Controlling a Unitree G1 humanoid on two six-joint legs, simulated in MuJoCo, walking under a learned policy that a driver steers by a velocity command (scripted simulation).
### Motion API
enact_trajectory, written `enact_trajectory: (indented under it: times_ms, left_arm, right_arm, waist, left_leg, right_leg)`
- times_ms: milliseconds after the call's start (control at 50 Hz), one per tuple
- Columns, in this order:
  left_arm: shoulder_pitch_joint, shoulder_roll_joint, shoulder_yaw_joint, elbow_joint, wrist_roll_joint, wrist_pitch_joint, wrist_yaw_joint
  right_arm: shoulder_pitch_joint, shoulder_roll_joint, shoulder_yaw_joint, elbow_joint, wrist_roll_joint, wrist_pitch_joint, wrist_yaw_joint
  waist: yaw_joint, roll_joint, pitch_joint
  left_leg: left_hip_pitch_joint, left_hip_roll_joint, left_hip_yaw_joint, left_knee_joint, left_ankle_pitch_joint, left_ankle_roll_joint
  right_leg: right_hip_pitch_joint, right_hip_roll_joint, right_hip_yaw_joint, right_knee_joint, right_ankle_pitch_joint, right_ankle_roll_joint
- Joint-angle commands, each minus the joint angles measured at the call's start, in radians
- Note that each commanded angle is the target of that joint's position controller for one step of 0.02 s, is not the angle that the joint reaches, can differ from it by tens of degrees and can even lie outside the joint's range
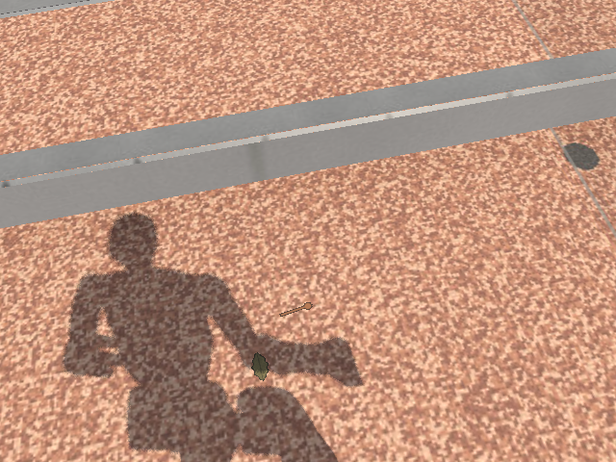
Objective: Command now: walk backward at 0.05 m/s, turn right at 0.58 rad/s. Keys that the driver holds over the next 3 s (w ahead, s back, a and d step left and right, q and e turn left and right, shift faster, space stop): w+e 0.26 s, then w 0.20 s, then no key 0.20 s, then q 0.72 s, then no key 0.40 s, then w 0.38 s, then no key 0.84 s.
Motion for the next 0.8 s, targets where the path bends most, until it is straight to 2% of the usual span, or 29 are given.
enact_trajectory:
  times_ms: [20,60,80,140,200,220,240,260,280,300,320,340,360,380,440,480,520,560,600,620,640,660,680,700,720,740,760,780,800]
  left_arm:
    - [-0.001,0.148,0.036,-0.082,0.004,0.003,0.026]
    - [-0.022,0.150,0.040,-0.093,-0.011,0.006,0.039]
    - [-0.030,0.156,0.042,-0.096,-0.013,0.008,0.047]
    - [-0.028,0.175,0.052,-0.097,-0.011,0.013,0.060]
    - [-0.011,0.165,0.056,-0.093,-0.020,0.020,0.058]
    - [-0.033,0.156,0.055,-0.101,-0.026,0.024,0.057]
    - [-0.079,0.135,0.051,-0.121,-0.032,0.030,0.058]
    - [-0.025,0.060,0.038,-0.106,-0.045,0.036,0.058]
    - [-0.002,0.039,0.032,-0.126,-0.044,0.021,0.048]
    - [-0.031,0.109,0.047,-0.146,-0.036,0.001,0.038]
    - [0.010,0.133,0.052,-0.118,-0.027,-0.008,0.028]
    - [0.054,0.122,0.051,-0.081,-0.014,-0.012,0.022]
    - [0.069,0.101,0.045,-0.059,-0.005,-0.017,0.017]
    - [0.044,0.090,0.042,-0.059,-0.003,-0.024,0.013]
    - [-0.047,0.049,0.024,-0.082,-0.020,-0.041,0.008]
    - [-0.112,0.026,0.010,-0.106,-0.021,-0.050,0.002]
    - [-0.169,-0.013,-0.008,-0.124,-0.022,-0.060,-0.009]
    - [-0.177,-0.003,-0.008,-0.127,-0.024,-0.062,-0.018]
    - [-0.139,0.025,0.001,-0.122,-0.031,-0.063,-0.021]
    - [-0.079,0.040,0.010,-0.102,-0.032,-0.063,-0.019]
    - [0.007,0.072,0.025,-0.068,-0.025,-0.060,-0.009]
    - [0.115,0.121,0.039,-0.044,-0.013,-0.057,0.005]
    - [0.234,0.212,0.052,-0.032,0.023,-0.041,0.024]
    - [0.257,0.190,0.044,-0.009,0.010,-0.027,0.021]
    - [0.230,0.141,0.033,-0.002,0.004,-0.025,0.014]
    - [0.150,0.102,0.019,-0.003,-0.001,-0.030,0.013]
    - [0.070,0.063,0.004,-0.005,-0.003,-0.038,0.010]
    - [0.001,0.039,-0.003,-0.005,0.002,-0.044,0.008]
    - [-0.034,0.042,0.000,0.004,0.016,-0.050,0.008]
  right_arm:
    - [0.155,-0.092,-0.030,-0.016,-0.001,0.022,-0.016]
    - [0.141,-0.081,-0.029,-0.022,0.001,0.018,-0.013]
    - [0.127,-0.082,-0.029,-0.028,-0.002,0.014,-0.011]
    - [0.137,-0.082,-0.027,-0.029,-0.004,-0.005,0.005]
    - [0.207,-0.086,-0.029,-0.006,0.000,-0.025,0.019]
    - [0.270,-0.091,-0.030,0.017,-0.001,-0.032,0.024]
    - [0.380,-0.103,-0.035,0.063,-0.011,-0.039,0.026]
    - [0.393,-0.142,-0.047,0.080,-0.007,-0.047,0.024]
    - [0.296,-0.199,-0.049,0.029,-0.020,-0.055,0.024]
    - [0.198,-0.213,-0.058,-0.013,-0.042,-0.072,0.022]
    - [0.136,-0.166,-0.048,-0.030,-0.020,-0.086,0.011]
    - [0.132,-0.130,-0.040,-0.026,-0.004,-0.093,0.006]
    - [0.167,-0.124,-0.037,-0.017,0.001,-0.095,0.006]
    - [0.215,-0.119,-0.034,-0.003,0.003,-0.100,0.006]
    - [0.337,-0.096,-0.024,0.032,0.001,-0.103,0.014]
    - [0.365,-0.104,-0.021,0.044,0.001,-0.095,0.015]
    - [0.372,-0.129,-0.023,0.052,0.002,-0.082,0.015]
    - [0.407,-0.166,-0.031,0.068,0.010,-0.071,0.022]
    - [0.403,-0.181,-0.036,0.075,0.023,-0.063,0.028]
    - [0.372,-0.176,-0.034,0.072,0.029,-0.061,0.028]
    - [0.359,-0.158,-0.029,0.070,0.031,-0.066,0.028]
    - [0.353,-0.125,-0.019,0.062,0.017,-0.078,0.030]
    - [0.403,-0.024,0.017,0.027,-0.027,-0.096,0.040]
    - [0.467,-0.011,0.025,0.049,0.000,-0.100,0.040]
    - [0.408,-0.106,-0.007,0.058,0.032,-0.087,0.035]
    - [0.343,-0.097,-0.009,0.048,0.043,-0.071,0.028]
    - [0.331,-0.072,-0.008,0.059,0.034,-0.048,0.015]
    - [0.334,-0.060,-0.011,0.059,0.021,-0.025,0.000]
    - [0.347,-0.044,-0.011,0.061,0.014,-0.009,-0.007]
  waist:
    - [-0.055,-0.101,-0.286]
    - [-0.056,-0.129,-0.276]
    - [-0.051,-0.166,-0.269]
    - [-0.051,-0.217,-0.266]
    - [-0.070,-0.239,-0.233]
    - [-0.101,-0.244,-0.209]
    - [-0.154,-0.223,-0.171]
    - [-0.119,0.039,-0.162]
    - [-0.060,0.240,-0.112]
    - [-0.031,0.245,-0.019]
    - [0.001,0.199,0.007]
    - [0.009,0.167,-0.013]
    - [-0.004,0.145,-0.028]
    - [-0.027,0.127,-0.015]
    - [-0.087,0.121,-0.005]
    - [-0.114,0.138,0.004]
    - [-0.140,0.158,0.013]
    - [-0.153,0.185,0.002]
    - [-0.124,0.206,-0.019]
    - [-0.077,0.197,-0.046]
    - [-0.032,0.157,-0.099]
    - [0.018,0.096,-0.195]
    - [0.027,-0.174,-0.388]
    - [0.025,-0.309,-0.508]
    - [0.044,-0.196,-0.414]
    - [0.021,-0.172,-0.305]
    - [-0.012,-0.130,-0.237]
    - [-0.047,-0.141,-0.192]
    - [-0.069,-0.154,-0.168]
  left_leg:
    - [0.025,0.003,-0.055,-0.036,0.085,-0.003]
    - [0.031,0.009,-0.034,-0.209,0.150,-0.005]
    - [0.046,0.003,-0.020,-0.274,0.158,-0.010]
    - [0.170,-0.016,0.015,-0.429,0.132,-0.006]
    - [0.284,-0.035,0.051,-0.576,0.082,0.034]
    - [0.360,-0.033,0.067,-0.690,0.112,0.063]
    - [0.488,-0.012,0.081,-0.872,0.175,0.102]
    - [0.557,0.192,-0.132,-0.976,0.045,0.131]
    - [0.475,0.405,-0.479,-1.067,-0.188,0.217]
    - [0.334,0.445,-0.605,-1.135,-0.335,0.286]
    - [0.339,0.394,-0.507,-1.140,-0.276,0.252]
    - [0.368,0.340,-0.406,-1.131,-0.176,0.209]
    - [0.384,0.304,-0.329,-1.131,-0.113,0.188]
    - [0.390,0.288,-0.270,-1.136,-0.060,0.186]
    - [0.464,0.268,-0.175,-1.139,0.061,0.198]
    - [0.478,0.259,-0.122,-1.136,0.179,0.201]
    - [0.418,0.233,-0.045,-1.109,0.339,0.193]
    - [0.392,0.236,-0.021,-1.061,0.436,0.196]
    - [0.399,0.262,-0.044,-0.999,0.532,0.190]
    - [0.401,0.262,-0.046,-0.949,0.618,0.171]
    - [0.395,0.228,-0.013,-0.847,0.756,0.142]
    - [0.316,0.177,0.041,-0.692,0.700,0.091]
    - [0.020,0.095,0.083,-0.373,0.221,0.017]
    - [-0.049,0.044,0.010,-0.182,-0.183,-0.008]
    - [-0.060,0.074,-0.035,-0.071,-0.174,-0.010]
    - [-0.099,0.092,-0.015,-0.055,-0.137,-0.002]
    - [-0.076,0.115,-0.010,-0.102,-0.079,-0.006]
    - [-0.006,0.130,-0.018,-0.162,-0.010,-0.013]
    - [0.070,0.118,-0.001,-0.177,0.053,-0.020]
  right_leg:
    - [0.204,-0.246,0.329,-0.167,0.141,-0.153]
    - [0.180,-0.191,0.337,-0.224,-0.292,-0.122]
    - [0.169,-0.181,0.360,-0.250,-0.419,-0.112]
    - [0.121,-0.167,0.377,-0.284,-0.545,-0.087]
    - [0.078,-0.158,0.398,-0.303,-0.621,-0.062]
    - [0.034,-0.134,0.387,-0.302,-0.629,-0.034]
    - [-0.062,-0.074,0.339,-0.256,-0.619,0.028]
    - [-0.171,0.013,0.211,0.094,-0.595,0.058]
    - [-0.341,0.080,0.101,0.362,-0.468,0.046]
    - [-0.396,0.014,0.174,0.461,-0.379,0.038]
    - [-0.387,0.001,0.185,0.521,-0.278,0.041]
    - [-0.353,-0.001,0.161,0.561,-0.223,0.056]
    - [-0.333,-0.001,0.131,0.600,-0.189,0.068]
    - [-0.335,-0.007,0.114,0.618,-0.152,0.077]
    - [-0.368,-0.041,0.061,0.545,-0.090,0.095]
    - [-0.322,-0.079,-0.002,0.402,-0.064,0.110]
    - [-0.177,-0.080,-0.060,0.240,-0.068,0.119]
    - [-0.046,-0.052,-0.096,0.148,-0.112,0.117]
    - [0.053,-0.039,-0.090,0.059,-0.110,0.089]
    - [0.141,-0.031,-0.084,-0.024,-0.039,0.064]
    - [0.272,-0.022,-0.077,-0.097,0.033,0.033]
    - [0.472,-0.102,-0.003,-0.089,0.224,0.003]
    - [0.850,-0.376,0.264,0.045,0.654,-0.111]
    - [0.824,-0.523,0.436,-0.040,0.634,-0.250]
    - [0.677,-0.468,0.356,-0.088,0.485,-0.232]
    - [0.575,-0.408,0.255,-0.113,0.367,-0.184]
    - [0.454,-0.358,0.174,-0.152,0.278,-0.147]
    - [0.334,-0.327,0.115,-0.194,0.213,-0.122]
    - [0.240,-0.307,0.070,-0.223,0.208,-0.121]
Next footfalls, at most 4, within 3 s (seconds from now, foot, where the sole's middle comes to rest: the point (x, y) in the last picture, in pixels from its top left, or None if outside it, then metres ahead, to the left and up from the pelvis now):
0.26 left None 0.07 0.15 -0.76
0.66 right None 0.19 -0.18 -0.76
1.10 left None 0.25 0.06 -0.76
1.58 right None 0.27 -0.17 -0.76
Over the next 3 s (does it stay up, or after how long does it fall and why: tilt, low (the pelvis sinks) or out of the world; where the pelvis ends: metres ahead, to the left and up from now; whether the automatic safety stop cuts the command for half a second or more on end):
stays up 0.46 -0.04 0.01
